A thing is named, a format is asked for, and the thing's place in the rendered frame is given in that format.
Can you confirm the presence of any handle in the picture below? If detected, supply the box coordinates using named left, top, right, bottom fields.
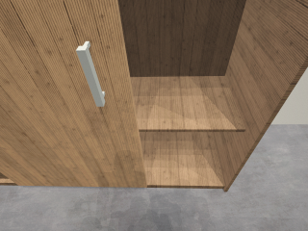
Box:
left=76, top=41, right=106, bottom=107

